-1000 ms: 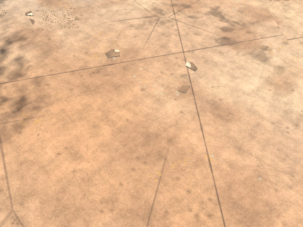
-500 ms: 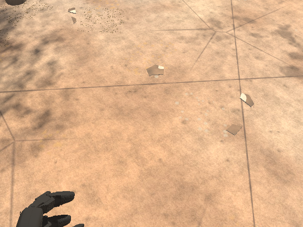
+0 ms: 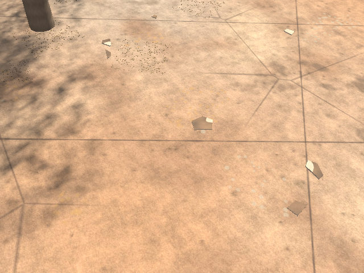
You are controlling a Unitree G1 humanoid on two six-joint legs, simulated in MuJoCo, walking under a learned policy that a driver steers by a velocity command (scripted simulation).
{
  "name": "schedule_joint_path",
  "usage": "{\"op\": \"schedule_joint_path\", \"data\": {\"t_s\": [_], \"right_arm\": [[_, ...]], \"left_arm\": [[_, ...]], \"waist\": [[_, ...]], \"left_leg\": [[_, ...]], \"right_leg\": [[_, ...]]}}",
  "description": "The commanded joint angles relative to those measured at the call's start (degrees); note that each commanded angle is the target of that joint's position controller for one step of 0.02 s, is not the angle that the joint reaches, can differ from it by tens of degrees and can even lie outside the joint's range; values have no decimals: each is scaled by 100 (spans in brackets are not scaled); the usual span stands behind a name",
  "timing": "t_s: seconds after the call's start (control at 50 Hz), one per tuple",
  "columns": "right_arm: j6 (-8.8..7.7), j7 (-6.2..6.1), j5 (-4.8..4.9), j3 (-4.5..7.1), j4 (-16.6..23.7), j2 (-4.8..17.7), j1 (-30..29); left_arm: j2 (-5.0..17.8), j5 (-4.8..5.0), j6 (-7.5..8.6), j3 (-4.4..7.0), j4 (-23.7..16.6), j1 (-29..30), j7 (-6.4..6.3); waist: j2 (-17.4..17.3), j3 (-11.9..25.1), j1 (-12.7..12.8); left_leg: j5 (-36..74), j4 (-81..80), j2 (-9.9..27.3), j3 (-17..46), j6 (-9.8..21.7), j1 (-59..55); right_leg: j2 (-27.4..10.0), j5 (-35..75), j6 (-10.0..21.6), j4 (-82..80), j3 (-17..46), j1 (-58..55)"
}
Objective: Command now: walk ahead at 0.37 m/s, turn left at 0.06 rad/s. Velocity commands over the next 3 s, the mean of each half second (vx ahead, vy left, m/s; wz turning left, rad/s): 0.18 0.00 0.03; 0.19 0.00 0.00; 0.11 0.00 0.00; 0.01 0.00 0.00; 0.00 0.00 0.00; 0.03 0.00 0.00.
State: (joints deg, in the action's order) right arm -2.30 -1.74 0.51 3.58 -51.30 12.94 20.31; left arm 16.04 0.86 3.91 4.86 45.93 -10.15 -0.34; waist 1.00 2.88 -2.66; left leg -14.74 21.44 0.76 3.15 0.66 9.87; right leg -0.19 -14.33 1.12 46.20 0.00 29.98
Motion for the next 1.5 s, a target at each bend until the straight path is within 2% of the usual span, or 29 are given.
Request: {"op": "schedule_joint_path", "data": {"t_s": [0.02,0.1,0.16,0.18,0.2,0.22,0.24,0.3,0.4,0.52,0.56,0.58,0.6,0.64,0.72,0.8,0.84,0.86,0.88,0.98,1.04,1.16,1.2,1.22,1.26,1.3,1.36,1.44,1.5], "right_arm": [[-97,-4,40,210,160,860,41],[-104,75,116,296,32,1135,186],[-114,96,87,244,1,1019,3],[-132,79,-13,166,64,784,-73],[-230,11,-31,34,191,372,217],[-280,13,-114,102,119,698,183],[-248,29,-27,186,61,934,197],[7,-58,-10,140,-27,565,-24],[143,-91,-22,71,65,445,-238],[358,27,-208,66,-12,515,-425],[251,34,-298,100,57,977,-556],[268,-18,-140,41,276,799,-1270],[243,-10,-90,1,220,558,-1438],[228,-54,-67,121,78,916,-1272],[57,-102,58,224,-68,1003,-903],[29,-23,175,221,106,869,-1597],[-39,22,148,87,339,301,-1970],[-132,42,184,75,541,401,-2251],[-195,62,238,165,503,696,-2259],[-282,190,44,148,249,450,-2094],[-225,275,46,-12,344,70,-2528],[-141,266,-5,148,104,731,-1839],[-137,174,-165,287,-134,1343,-813],[-67,187,-191,203,-266,1232,-497],[-59,246,5,61,-177,831,-1199],[-86,219,-88,-57,-74,553,-1922],[-26,157,-216,-52,-118,613,-2172],[75,55,-57,-61,-183,679,-2188],[144,38,-70,-72,-343,605,-1725]], "left_arm": [[-35,5,164,-76,-502,900,103],[209,80,145,-80,-541,1015,158],[536,32,117,58,-229,123,104],[901,-61,117,160,-130,-520,51],[1543,-202,49,312,-16,-1050,52],[1115,-151,19,191,91,-1228,87],[848,-141,28,65,19,-785,105],[234,-132,30,-148,-71,388,120],[590,-117,-159,-85,186,601,-35],[624,-137,-519,-61,606,204,-74],[296,-189,-582,-128,551,-139,-68],[-74,-137,-553,-226,669,-421,-123],[-40,-151,-568,-241,690,-195,-152],[290,-68,-538,-120,743,166,-182],[286,-17,-306,-62,962,-116,-79],[130,-43,-144,-52,1336,-677,-34],[638,-29,-107,65,1621,-1676,-58],[1061,-49,-38,148,1588,-1647,-33],[788,-110,66,64,1492,-1377,-67],[330,-85,106,-118,1358,-1124,-50],[484,-130,-43,-139,1409,-1254,-88],[654,2,-60,-98,1480,-1042,-85],[433,-204,4,-157,1401,-1310,-67],[-171,-126,-23,-337,1549,-2030,-66],[304,97,-138,-171,1443,-1342,-87],[228,8,-289,-128,1384,-929,-218],[13,-71,-419,-144,1386,-1001,-315],[-7,-159,-498,-160,1483,-999,-235],[572,-195,-530,-88,1321,-571,-212]], "waist": [[-836,-351,-145],[-927,-456,-119],[-689,-210,417],[-188,345,693],[1402,1088,757],[1396,1251,815],[874,819,605],[335,186,113],[628,567,14],[512,-196,61],[-596,92,357],[-1176,354,660],[-1129,286,550],[-1027,-315,306],[-1053,-443,254],[-658,-496,680],[795,-343,944],[1405,-893,987],[844,-1161,817],[424,-729,546],[546,-617,673],[634,-223,98],[-260,764,-90],[-1499,1862,44],[-893,969,109],[-492,181,351],[-807,65,585],[-729,155,736],[92,-625,352]], "left_leg": [[280,-1065,1018,987,959,-589],[36,-941,1195,987,998,-114],[1060,-30,912,710,681,368],[1414,1305,466,199,342,803],[217,3251,-224,-449,-180,2381],[-2032,4225,-267,2,-334,2692],[-2001,4768,-19,228,-333,2709],[-1194,3655,462,102,-361,2145],[79,1999,93,-164,-467,886],[726,814,-34,-383,62,315],[3179,-5,1099,944,417,-370],[2445,-107,1525,1138,1079,43],[-22,-461,1316,1264,1032,389],[-2686,-899,901,1213,670,643],[-2547,-1202,1442,1908,1053,375],[-1810,-755,806,920,747,1165],[-1119,1475,-171,-386,198,2603],[-1248,2320,-232,-437,165,3441],[-1059,3019,109,-23,181,3867],[235,2722,297,-333,20,3510],[926,1706,5,-741,-76,2159],[1795,514,-290,-651,381,373],[5252,984,891,451,892,-1978],[5773,718,2240,1941,1959,-2921],[3256,-8,1862,1750,1732,-1451],[2108,-431,1431,1131,1335,-33],[1281,-691,1056,658,1179,933],[-741,-835,873,510,936,1448],[-1596,-683,262,1,165,1386]], "right_leg": [[-105,383,-73,-784,-115,609],[-46,353,28,-1524,-244,-376],[32,696,280,-2002,-205,-1977],[-602,1818,527,-1990,485,-3081],[-1831,2977,1363,-2147,2086,-4594],[-2263,4347,1735,-2473,2902,-4439],[-2183,5051,1656,-2333,2191,-3872],[-1412,5249,1135,-2487,876,-2494],[-1182,5937,1162,-2456,389,-2197],[-1114,3830,758,-2015,558,-1696],[-460,1036,243,-1365,269,-1295],[-65,-1078,-2,-1499,119,-1720],[-84,-954,-50,-1733,95,-1884],[171,-1136,-3,-1495,-300,-1447],[-19,-1152,220,-694,-165,-1026],[41,-449,504,-2271,-331,-2398],[-1219,-1993,1011,-3377,1636,-3490],[-2193,-2739,1546,-4122,3197,-3293],[-2291,-2456,1600,-4115,3279,-3316],[-1344,2212,856,-3578,989,-3587],[-926,3372,708,-3316,183,-2698],[-996,4228,466,-2251,221,-2660],[-404,2006,-7,-475,-82,-1380],[127,-2011,-326,1269,-55,-633],[-116,-2493,-413,2172,422,-275],[-397,-1937,-427,1647,350,-478],[-364,-1602,-422,244,162,-1409],[-192,265,-224,-1444,-99,-2543],[-531,-912,184,-2286,289,-1651]]}}
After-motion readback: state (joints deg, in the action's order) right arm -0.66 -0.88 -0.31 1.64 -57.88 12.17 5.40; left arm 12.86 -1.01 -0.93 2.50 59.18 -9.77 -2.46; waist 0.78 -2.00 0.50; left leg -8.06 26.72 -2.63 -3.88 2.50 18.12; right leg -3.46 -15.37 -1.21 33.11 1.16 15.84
